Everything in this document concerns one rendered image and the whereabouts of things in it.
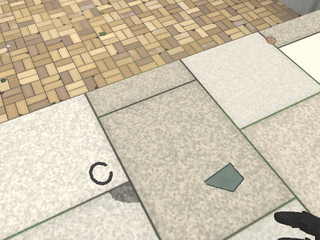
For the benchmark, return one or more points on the robot right hand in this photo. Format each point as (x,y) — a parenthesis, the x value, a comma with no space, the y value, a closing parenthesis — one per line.
(305,221)

